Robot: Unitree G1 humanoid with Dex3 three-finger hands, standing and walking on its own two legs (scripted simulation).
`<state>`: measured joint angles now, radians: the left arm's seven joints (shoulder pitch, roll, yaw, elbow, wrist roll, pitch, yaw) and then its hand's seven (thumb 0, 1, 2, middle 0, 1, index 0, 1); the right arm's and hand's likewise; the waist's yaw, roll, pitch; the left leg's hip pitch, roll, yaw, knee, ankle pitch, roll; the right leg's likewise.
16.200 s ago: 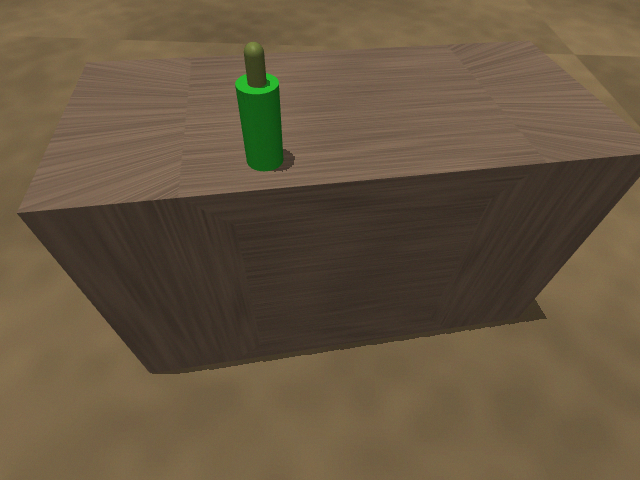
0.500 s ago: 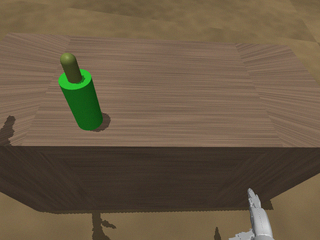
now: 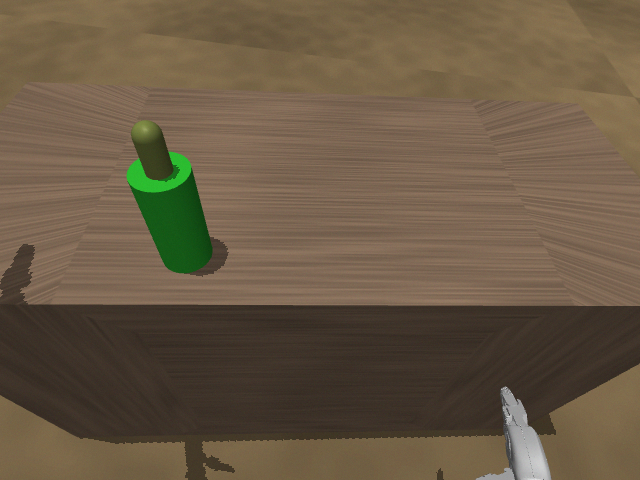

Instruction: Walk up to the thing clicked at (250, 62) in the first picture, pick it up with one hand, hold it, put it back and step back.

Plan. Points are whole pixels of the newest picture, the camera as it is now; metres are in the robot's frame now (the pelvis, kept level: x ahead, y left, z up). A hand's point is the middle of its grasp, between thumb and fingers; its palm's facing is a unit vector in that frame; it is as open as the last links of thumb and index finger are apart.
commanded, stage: go down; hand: left
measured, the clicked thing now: (169, 199) +0.45 +0.18 +0.10
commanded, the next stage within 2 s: approach in 0.16 s
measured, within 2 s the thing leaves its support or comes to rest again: neither
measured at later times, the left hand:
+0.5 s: hand out of the picture +0.38 +0.35 +0.14, palm faces +0.14 -0.99 +0.00, open 17.7 cm
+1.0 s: hand (152, 224) +0.45 +0.21 +0.05, palm faces +0.13 -0.99 +0.01, open 17.6 cm
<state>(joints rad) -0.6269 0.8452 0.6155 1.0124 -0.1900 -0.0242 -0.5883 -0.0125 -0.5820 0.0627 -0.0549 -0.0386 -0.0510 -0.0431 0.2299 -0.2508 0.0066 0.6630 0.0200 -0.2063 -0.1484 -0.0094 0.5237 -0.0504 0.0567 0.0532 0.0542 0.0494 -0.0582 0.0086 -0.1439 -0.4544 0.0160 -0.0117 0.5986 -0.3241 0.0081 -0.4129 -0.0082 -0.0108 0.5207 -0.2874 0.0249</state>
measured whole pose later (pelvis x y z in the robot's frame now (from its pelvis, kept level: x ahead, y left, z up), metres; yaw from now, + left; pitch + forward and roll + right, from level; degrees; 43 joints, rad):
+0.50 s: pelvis -0.02 +0.00 -0.01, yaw +1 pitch +11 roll -1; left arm -0.69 0.79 0.53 1.09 -0.20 -0.08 -0.56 -0.01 -0.60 0.06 -0.05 -0.04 -0.04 -0.06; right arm 0.23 -0.24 0.05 0.63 0.01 -0.21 -0.14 -0.01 0.55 -0.04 0.05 0.05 0.05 0.05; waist -0.07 -0.01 -0.11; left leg -0.53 0.01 -0.02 0.65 -0.32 0.00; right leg -0.49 -0.01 -0.02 0.59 -0.29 0.02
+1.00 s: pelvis -0.01 +0.00 -0.04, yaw -2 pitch +16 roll -2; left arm -0.62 0.43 0.42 0.84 -0.15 -0.27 -0.16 -0.02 -0.58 0.04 -0.06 -0.05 -0.06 -0.05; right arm 0.32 -0.25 -0.06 0.34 -0.01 -0.08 -0.03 -0.01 0.53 -0.05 0.05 0.05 0.05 0.05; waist -0.12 0.01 -0.13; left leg -0.74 0.04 0.00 0.90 -0.45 0.01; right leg -0.72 0.02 0.01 0.84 -0.41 0.03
